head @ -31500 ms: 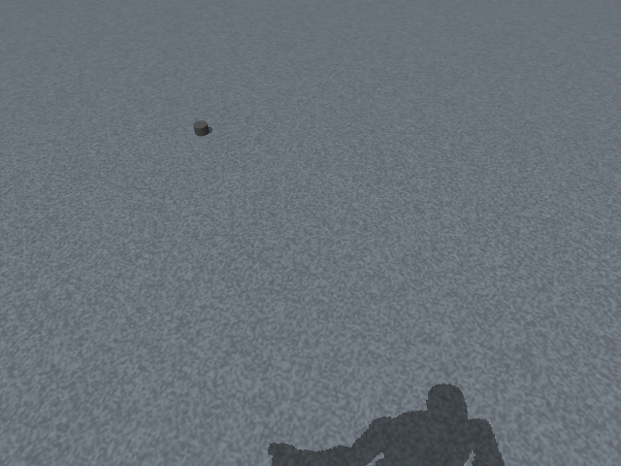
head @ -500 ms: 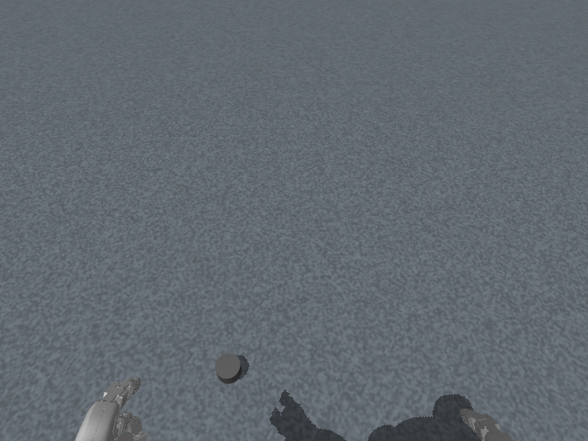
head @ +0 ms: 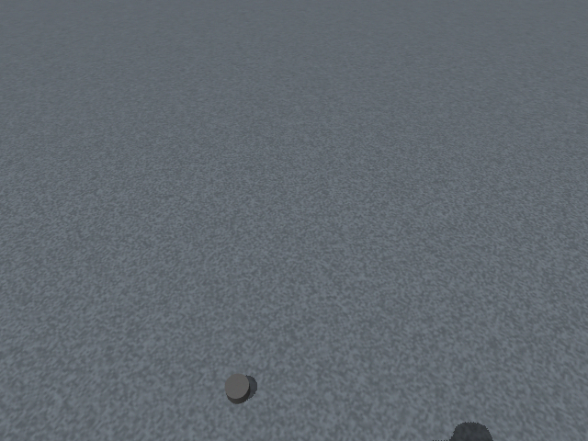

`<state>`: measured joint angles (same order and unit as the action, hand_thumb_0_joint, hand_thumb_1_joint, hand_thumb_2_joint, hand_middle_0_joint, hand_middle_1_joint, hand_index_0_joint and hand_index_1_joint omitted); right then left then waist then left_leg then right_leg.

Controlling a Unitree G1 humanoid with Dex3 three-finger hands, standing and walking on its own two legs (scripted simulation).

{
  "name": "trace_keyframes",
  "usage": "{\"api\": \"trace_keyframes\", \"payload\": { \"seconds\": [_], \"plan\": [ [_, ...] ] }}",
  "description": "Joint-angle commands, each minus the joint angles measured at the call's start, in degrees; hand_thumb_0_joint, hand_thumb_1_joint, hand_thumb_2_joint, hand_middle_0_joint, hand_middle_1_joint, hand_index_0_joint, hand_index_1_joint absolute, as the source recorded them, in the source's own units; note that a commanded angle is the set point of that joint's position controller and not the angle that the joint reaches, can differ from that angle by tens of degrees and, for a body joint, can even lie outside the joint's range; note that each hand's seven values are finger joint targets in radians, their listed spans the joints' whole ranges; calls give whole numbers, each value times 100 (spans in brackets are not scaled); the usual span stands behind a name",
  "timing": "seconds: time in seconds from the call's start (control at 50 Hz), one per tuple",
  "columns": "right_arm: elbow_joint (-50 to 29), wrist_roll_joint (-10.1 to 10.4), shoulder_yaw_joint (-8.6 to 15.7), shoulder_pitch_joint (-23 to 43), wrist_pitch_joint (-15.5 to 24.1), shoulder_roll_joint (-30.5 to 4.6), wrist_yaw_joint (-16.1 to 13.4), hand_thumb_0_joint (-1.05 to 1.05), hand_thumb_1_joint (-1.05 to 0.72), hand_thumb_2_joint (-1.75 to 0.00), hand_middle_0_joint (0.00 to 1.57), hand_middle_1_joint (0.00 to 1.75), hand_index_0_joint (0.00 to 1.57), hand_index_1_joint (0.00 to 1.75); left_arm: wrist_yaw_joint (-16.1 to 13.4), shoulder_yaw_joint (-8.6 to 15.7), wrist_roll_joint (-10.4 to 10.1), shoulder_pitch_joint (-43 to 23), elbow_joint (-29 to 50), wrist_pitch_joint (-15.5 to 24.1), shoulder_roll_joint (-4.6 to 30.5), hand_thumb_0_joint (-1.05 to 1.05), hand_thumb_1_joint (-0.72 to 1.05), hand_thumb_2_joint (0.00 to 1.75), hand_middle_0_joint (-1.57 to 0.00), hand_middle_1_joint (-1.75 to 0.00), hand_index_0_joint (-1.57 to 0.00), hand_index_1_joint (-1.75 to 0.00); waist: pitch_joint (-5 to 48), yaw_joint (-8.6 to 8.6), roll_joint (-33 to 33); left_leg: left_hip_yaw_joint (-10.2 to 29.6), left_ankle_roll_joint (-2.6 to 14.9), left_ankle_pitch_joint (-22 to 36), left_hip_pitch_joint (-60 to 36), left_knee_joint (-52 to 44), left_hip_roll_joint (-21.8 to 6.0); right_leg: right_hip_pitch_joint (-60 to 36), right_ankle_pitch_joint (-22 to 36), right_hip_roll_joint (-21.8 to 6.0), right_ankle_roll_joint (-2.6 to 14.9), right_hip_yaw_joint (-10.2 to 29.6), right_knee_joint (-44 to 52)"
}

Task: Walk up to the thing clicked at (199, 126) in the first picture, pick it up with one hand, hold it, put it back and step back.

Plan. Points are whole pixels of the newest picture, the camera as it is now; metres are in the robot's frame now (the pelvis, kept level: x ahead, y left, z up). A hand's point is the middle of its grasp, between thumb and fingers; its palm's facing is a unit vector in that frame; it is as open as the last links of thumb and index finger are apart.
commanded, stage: stand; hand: left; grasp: from above
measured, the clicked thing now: (237, 388) +0.46 +0.21 -0.75
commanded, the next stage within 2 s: step back in 1.84 s
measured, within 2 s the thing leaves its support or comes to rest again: neither
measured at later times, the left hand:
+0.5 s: hand out of the picture +0.06 +0.23 -0.16, palm faces +0.02 -0.94 -0.34, open 7.4 cm
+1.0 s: hand out of the picture +0.08 +0.23 -0.15, palm faces +0.01 -0.94 -0.34, open 7.4 cm
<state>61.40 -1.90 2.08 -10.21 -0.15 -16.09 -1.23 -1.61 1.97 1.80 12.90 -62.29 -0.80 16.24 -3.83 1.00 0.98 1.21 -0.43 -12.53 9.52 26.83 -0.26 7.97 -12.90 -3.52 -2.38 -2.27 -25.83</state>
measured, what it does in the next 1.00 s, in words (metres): stands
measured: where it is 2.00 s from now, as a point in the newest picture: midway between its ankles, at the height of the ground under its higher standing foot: outside the picture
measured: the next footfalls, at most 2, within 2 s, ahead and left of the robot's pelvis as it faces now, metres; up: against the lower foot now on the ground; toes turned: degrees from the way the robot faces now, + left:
none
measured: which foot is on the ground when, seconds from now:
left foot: down 0.00-1.00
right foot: down 0.00-1.00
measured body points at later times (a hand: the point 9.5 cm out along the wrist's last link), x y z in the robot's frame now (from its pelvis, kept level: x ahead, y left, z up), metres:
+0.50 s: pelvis +0.00 -0.01 +0.01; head +0.00 -0.02 +0.45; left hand +0.06 +0.28 -0.13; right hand +0.05 -0.30 -0.14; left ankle +0.03 +0.12 -0.74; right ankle +0.02 -0.15 -0.74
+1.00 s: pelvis +0.01 -0.01 +0.01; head +0.01 -0.02 +0.46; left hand +0.08 +0.28 -0.13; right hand +0.08 -0.30 -0.13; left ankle +0.03 +0.12 -0.74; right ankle +0.02 -0.15 -0.74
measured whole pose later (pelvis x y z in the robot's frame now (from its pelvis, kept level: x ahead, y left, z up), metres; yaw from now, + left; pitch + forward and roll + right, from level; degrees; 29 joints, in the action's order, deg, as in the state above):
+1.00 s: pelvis +0.01 -0.01 +0.01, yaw -1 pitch -4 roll +0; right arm 65.4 -1.4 0.7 -6.4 0.3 -18.5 -0.7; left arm -0.6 1.9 0.9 6.6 -66.0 0.2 18.0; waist -3.7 0.0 1.0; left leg 1.1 -1.6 -10.1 6.3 20.2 -1.7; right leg 5.1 -10.5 -2.0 -1.3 -2.4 -19.5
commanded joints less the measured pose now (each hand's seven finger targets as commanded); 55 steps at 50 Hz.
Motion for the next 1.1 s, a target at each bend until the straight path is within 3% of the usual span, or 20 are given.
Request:
{"api": "trace_keyframes", "payload": {
  "seconds": [0.0, 0.08, 0.22, 0.32, 0.48, 0.54, 0.58, 0.64, 0.7, 0.74, 0.78, 0.86, 0.9, 0.94, 0.98, 1.08],
  "plan": [
    [-285, 45, 224, 248, 96, -1116, -48, 0, -90, -90, 20, 30, 20, 30, -73, 183, 22, -227, 194, 164, 1089, 0, 90, 90, -20, -30, -20, -30, 54, -17, -97, 597, 188, -131, 66, -840, -467, 79, -33, -287, 234, 381, 746],
    [-187, 36, 202, 223, 88, -1099, -32, 0, -90, -90, 20, 30, 20, 30, -69, 189, 1, -368, 126, 182, 1168, 0, 90, 90, -20, -30, -20, -30, 29, -47, -123, 531, 174, 33, -13, -811, -467, 81, -119, -349, 241, 464, 912],
    [-96, 32, 177, 241, 39, -1134, 1, 0, -90, -90, 20, 30, 20, 30, -37, 208, 1, -495, 56, 152, 1267, 0, 90, 90, -20, -30, -20, -30, -212, -45, -89, 547, 159, -637, 324, -941, -452, 172, -720, -297, 227, 496, 1039],
    [-94, 55, 157, 322, 83, -1198, 3, 0, -90, -90, 20, 30, 20, 30, -22, 203, -14, -486, -3, 170, 1270, 0, 90, 90, -20, -30, -20, -30, -53, -16, -94, 569, 164, -280, 173, -946, -499, 51, -436, -318, 242, 483, 988],
    [3, 65, 96, 316, 125, -1247, -15, 0, -90, -90, 20, 30, 20, 30, -9, 199, -58, -674, -22, 201, 1291, 0, 90, 90, -20, -30, -20, -30, 261, -37, -76, 498, 156, 660, -89, -926, -577, -271, 494, -384, 258, 466, 932],
    [34, 66, 66, 328, 132, -1258, -21, 0, -90, -90, 20, 30, 20, 30, 9, 198, -75, -655, -65, 182, 1284, 0, 90, 90, -20, -30, -20, -30, 247, -40, -14, 470, 149, 584, -123, -985, -582, -255, 519, -367, 254, 440, 921],
    [47, 72, 70, 337, 134, -1279, -20, 0, -90, -90, 20, 30, 20, 30, 4, 183, -71, -682, -83, 194, 1249, 0, 90, 90, -20, -30, -20, -30, 301, -35, -60, 464, 156, 869, -207, -931, -614, -300, 653, -380, 249, 433, 944],
    [78, 78, 56, 338, 119, -1289, -22, 0, -90, -90, 20, 30, 20, 30, 15, 190, -68, -730, -96, 193, 1307, 0, 90, 90, -20, -30, -20, -30, 180, -69, -77, 437, 130, 620, -146, -996, -586, -243, 487, -361, 232, 447, 1014],
    [83, 72, 53, 419, 126, -1309, -27, 0, -90, -90, 20, 30, 20, 30, 24, 184, -71, -766, -82, 182, 1271, 0, 90, 90, -20, -30, -20, -30, 220, -52, 8, 437, 128, 588, -163, -1026, -605, -250, 544, -363, 247, 445, 994],
    [66, 88, 66, 480, 140, -1353, -16, 0, -90, -90, 20, 30, 20, 30, 19, 177, -64, -756, -78, 196, 1285, 0, 90, 90, -20, -30, -20, -30, 321, -44, -50, 455, 128, 896, -288, -993, -641, -279, 648, -375, 241, 436, 1001],
    [85, 75, 56, 463, 128, -1306, -13, 0, -90, -90, 20, 30, 20, 30, 20, 191, -65, -825, -83, 192, 1334, 0, 90, 90, -20, -30, -20, -30, 188, -77, -101, 439, 115, 591, -154, -1051, -612, -201, 421, -347, 233, 423, 1038],
    [98, 84, 56, 477, 130, -1311, -1, 0, -90, -90, 20, 30, 20, 30, 34, 185, -69, -847, -57, 206, 1348, 0, 90, 90, -20, -30, -20, -30, 213, -90, -51, 436, 104, 604, -150, -1095, -614, -217, 442, -360, 244, 437, 1040],
    [64, 85, 68, 571, 145, -1346, 3, 0, -90, -90, 20, 30, 20, 30, 29, 184, -73, -847, -46, 223, 1342, 0, 90, 90, -20, -30, -20, -30, 367, -68, -53, 427, 130, 915, -274, -1004, -648, -306, 728, -392, 246, 437, 1010],
    [77, 76, 73, 567, 139, -1365, 0, 0, -90, -90, 20, 30, 20, 30, 35, 188, -68, -877, -55, 211, 1348, 0, 90, 90, -20, -30, -20, -30, 308, -88, -101, 410, 131, 745, -243, -1024, -643, -239, 549, -379, 244, 434, 1043],
    [78, 82, 74, 556, 153, -1375, 4, 0, -90, -90, 20, 30, 20, 30, 45, 180, -83, -851, -36, 222, 1363, 0, 90, 90, -20, -30, -20, -30, 435, -86, -32, 404, 131, 1018, -322, -995, -662, -330, 811, -412, 265, 456, 1007],
    [89, 81, 62, 632, 154, -1395, 9, 0, -90, -90, 20, 30, 20, 30, 52, 175, -77, -863, -21, 220, 1380, 0, 90, 90, -20, -30, -20, -30, 411, -75, -56, 405, 114, 1002, -360, -1023, -668, -278, 819, -400, 266, 435, 997]
  ]
}}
